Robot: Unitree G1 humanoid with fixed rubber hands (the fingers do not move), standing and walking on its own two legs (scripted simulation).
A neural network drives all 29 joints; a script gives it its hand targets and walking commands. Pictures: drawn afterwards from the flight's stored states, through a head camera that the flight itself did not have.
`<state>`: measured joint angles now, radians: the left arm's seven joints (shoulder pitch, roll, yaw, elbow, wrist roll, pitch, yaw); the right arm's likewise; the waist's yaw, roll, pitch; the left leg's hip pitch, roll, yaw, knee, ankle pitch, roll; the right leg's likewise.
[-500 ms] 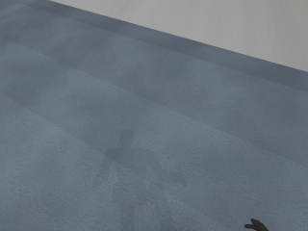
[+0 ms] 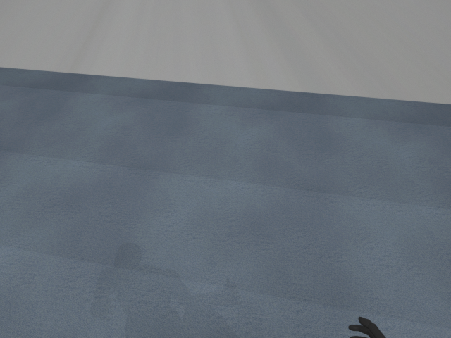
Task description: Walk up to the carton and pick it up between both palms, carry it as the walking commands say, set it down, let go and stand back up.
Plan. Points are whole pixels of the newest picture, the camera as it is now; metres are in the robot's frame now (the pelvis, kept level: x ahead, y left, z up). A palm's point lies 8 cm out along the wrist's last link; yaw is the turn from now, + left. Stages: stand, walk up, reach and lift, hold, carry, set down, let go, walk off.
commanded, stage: walk up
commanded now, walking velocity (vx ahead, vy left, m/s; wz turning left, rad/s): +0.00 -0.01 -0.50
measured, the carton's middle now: out of the picture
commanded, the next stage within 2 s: none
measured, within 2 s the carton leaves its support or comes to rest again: neither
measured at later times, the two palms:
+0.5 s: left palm out of the picture +0.08 +0.24 -0.13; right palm out of the picture +0.05 -0.30 -0.08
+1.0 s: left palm out of the picture +0.11 +0.16 -0.10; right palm out of the picture -0.08 -0.35 -0.12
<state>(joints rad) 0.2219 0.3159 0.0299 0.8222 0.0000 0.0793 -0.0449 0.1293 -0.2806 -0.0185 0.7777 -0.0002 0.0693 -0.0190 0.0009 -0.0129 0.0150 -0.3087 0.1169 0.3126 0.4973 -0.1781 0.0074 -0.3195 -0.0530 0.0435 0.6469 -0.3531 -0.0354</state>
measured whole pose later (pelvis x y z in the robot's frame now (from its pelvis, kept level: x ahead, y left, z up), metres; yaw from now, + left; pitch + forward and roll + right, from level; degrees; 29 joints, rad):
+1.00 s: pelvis -0.07 -0.07 +0.01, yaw -23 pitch +2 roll +2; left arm 0.21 0.29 0.04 0.83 0.00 0.04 0.00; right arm 0.15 -0.27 -0.03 0.82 0.00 0.06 -0.01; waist 0.00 0.00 0.09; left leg -0.35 0.04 0.04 0.87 -0.48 -0.04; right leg -0.36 0.02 0.08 0.47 -0.14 -0.01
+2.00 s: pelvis -0.14 -0.05 +0.01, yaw -52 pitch +2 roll -2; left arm 0.22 0.28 0.05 0.82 0.00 0.06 -0.02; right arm 0.17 -0.26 -0.03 0.79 0.00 0.05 -0.01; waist 0.00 -0.03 0.04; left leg -0.25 0.08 0.16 0.53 -0.31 0.03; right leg -0.54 0.02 0.09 1.12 -0.34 0.02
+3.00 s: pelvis -0.24 -0.03 -0.01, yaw -83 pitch -1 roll +1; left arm 0.17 0.28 0.05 0.80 0.00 0.03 -0.01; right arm 0.19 -0.27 -0.04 0.78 0.00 0.05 -0.01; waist 0.00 0.01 0.09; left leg -0.33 0.10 0.13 0.89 -0.53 -0.04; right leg -0.40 0.01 0.09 0.63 -0.22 0.02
